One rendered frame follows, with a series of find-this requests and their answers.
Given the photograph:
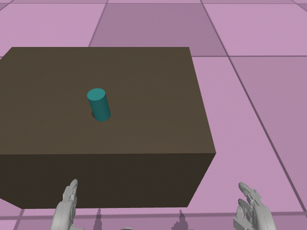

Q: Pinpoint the right robot hand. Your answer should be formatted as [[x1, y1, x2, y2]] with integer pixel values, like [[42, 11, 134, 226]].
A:
[[233, 182, 277, 230]]

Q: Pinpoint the can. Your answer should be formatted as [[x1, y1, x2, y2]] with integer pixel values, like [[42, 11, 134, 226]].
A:
[[87, 88, 111, 122]]

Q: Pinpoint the left robot hand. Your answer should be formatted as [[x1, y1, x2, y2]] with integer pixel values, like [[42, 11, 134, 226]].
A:
[[50, 179, 86, 230]]

